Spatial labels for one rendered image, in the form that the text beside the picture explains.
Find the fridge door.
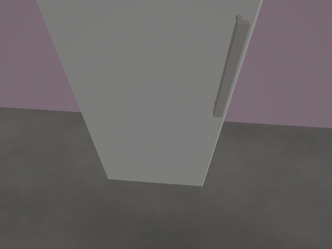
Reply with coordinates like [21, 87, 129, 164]
[36, 0, 260, 186]

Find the handle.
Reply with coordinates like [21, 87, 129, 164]
[213, 15, 250, 117]

